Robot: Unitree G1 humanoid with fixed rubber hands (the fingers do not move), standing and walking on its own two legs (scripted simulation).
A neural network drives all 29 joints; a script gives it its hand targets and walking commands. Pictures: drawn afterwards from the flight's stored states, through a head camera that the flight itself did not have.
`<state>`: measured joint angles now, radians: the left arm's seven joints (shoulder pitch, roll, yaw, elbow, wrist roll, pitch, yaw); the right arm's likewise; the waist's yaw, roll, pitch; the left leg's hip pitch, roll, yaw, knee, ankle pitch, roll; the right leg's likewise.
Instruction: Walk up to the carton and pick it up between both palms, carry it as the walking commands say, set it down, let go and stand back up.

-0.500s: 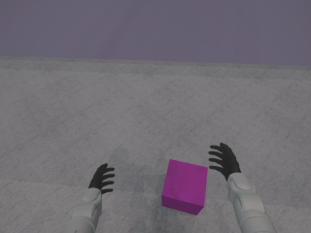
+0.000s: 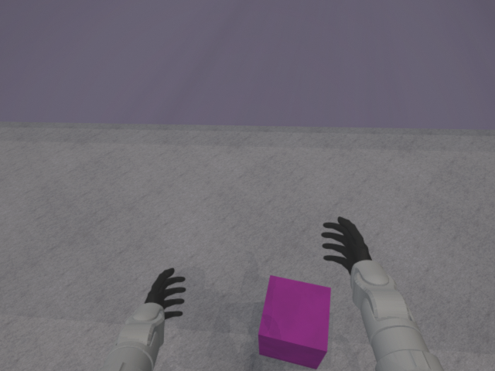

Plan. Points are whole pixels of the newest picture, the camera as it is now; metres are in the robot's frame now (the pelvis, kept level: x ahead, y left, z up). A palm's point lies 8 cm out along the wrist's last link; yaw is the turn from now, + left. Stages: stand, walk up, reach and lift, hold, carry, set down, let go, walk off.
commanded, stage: reach and lift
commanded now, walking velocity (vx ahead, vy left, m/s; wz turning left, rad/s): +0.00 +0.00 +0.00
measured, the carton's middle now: (293, 322) +0.42 -0.04 -0.65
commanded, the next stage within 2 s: none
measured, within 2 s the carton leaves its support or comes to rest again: neither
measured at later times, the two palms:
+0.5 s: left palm (221, 276) +0.38 +0.17 -0.26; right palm (367, 295) +0.38 -0.20 -0.26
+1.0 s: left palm (233, 278) +0.42 +0.15 -0.36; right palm (353, 298) +0.40 -0.18 -0.34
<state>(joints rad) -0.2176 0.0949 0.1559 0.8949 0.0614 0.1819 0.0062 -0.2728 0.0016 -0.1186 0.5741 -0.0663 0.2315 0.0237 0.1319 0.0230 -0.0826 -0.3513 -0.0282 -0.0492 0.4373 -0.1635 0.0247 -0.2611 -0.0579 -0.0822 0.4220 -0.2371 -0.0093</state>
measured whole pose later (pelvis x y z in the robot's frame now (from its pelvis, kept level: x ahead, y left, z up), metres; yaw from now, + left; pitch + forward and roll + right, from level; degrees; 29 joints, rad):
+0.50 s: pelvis -0.07 -0.02 -0.15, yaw -2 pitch +32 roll +2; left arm -0.90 0.19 0.35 0.90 0.02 0.05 -0.01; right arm -0.88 -0.11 -0.22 0.73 -0.08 0.10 -0.10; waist 0.01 0.01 0.11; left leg -1.45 -0.02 0.00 1.28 -0.39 -0.01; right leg -1.42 -0.04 0.02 1.37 -0.50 0.02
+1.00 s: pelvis -0.13 -0.01 -0.25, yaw -4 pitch +30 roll -1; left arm -1.31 0.28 0.33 0.98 -0.07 0.15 0.12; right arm -1.27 -0.20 -0.19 0.83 0.00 0.16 -0.16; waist 0.01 0.00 0.31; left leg -1.78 -0.02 -0.03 1.65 -0.40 -0.02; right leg -1.73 0.00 0.02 1.70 -0.51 0.02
